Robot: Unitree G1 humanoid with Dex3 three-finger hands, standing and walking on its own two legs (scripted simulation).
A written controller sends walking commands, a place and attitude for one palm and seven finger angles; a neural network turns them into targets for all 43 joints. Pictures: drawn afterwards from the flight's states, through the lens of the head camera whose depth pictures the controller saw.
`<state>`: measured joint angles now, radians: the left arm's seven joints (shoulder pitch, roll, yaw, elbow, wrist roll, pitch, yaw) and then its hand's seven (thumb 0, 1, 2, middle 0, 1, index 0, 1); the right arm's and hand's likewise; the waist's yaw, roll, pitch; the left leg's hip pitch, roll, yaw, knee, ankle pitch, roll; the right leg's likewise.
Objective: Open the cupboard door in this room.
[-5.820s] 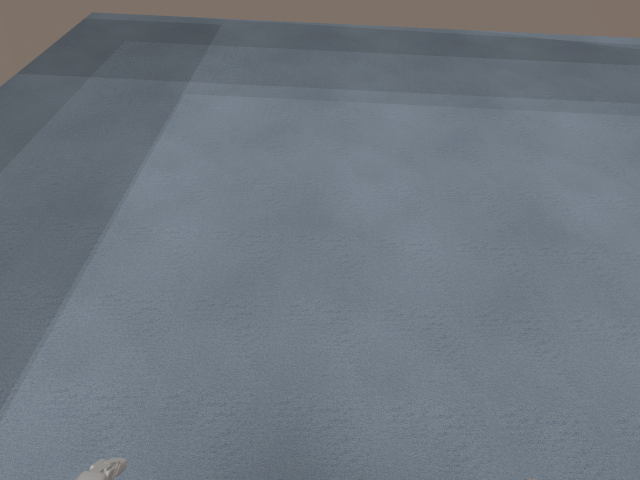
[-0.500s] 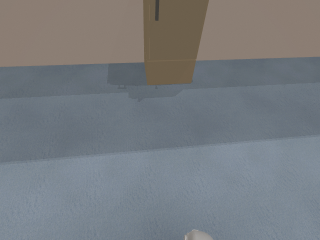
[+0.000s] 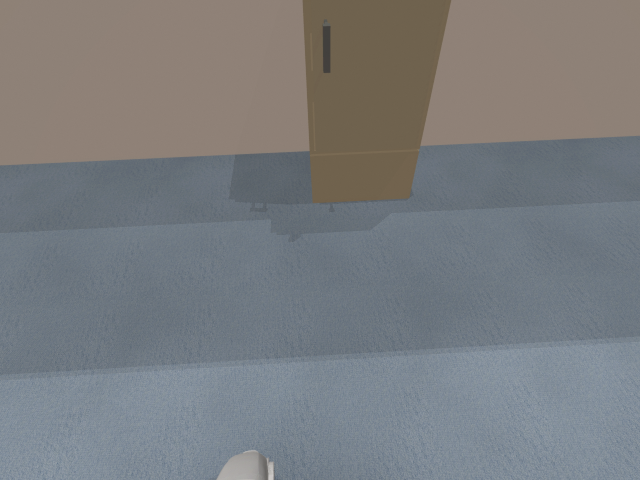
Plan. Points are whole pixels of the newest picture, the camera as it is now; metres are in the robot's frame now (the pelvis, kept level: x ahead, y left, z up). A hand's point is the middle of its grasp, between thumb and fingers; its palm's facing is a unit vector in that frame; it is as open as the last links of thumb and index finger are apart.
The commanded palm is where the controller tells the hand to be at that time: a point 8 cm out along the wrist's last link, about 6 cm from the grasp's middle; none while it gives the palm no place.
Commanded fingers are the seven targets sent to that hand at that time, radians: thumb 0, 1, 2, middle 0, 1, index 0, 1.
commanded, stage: stand and wait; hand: left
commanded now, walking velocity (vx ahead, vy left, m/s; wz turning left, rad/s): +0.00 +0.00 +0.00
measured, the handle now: (326, 46) +1.32 +0.05 -0.05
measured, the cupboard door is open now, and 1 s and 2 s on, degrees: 0 0 0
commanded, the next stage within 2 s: look at it before walking up in 0.98 s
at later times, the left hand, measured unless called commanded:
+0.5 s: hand out of the picture +0.13 +0.19 -0.19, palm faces +0.03 -0.98 -0.17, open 7.4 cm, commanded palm none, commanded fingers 0.00 0.90 0.90 -0.20 -0.30 -0.20 -0.30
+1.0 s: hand (221, 468) +0.17 +0.16 -0.17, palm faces +0.01 -0.98 -0.20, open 7.3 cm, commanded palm none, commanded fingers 0.00 0.90 0.90 -0.20 -0.30 -0.20 -0.30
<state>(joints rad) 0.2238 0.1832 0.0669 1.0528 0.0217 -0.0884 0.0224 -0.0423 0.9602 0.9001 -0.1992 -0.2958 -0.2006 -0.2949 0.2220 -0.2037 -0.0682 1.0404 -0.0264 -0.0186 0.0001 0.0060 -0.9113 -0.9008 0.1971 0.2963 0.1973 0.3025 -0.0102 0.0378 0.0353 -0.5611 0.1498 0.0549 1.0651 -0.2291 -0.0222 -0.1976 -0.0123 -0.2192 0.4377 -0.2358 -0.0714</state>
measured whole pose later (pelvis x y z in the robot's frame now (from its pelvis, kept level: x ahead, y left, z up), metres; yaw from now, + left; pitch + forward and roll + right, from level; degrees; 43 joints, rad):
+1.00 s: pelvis +0.18 +0.00 +0.00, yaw -1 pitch -2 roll +0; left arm 0.29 0.13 -0.01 1.15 0.01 -0.02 0.05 0.01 0.92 0.90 -0.20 -0.30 -0.20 -0.29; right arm 0.33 -0.11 0.00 1.20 -0.01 0.00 -0.03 0.00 -0.91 -0.90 0.20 0.30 0.20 0.30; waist -0.01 0.01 0.03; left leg -0.14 0.09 0.14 0.39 -0.21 -0.04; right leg -0.11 -0.03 -0.11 0.41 -0.27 -0.01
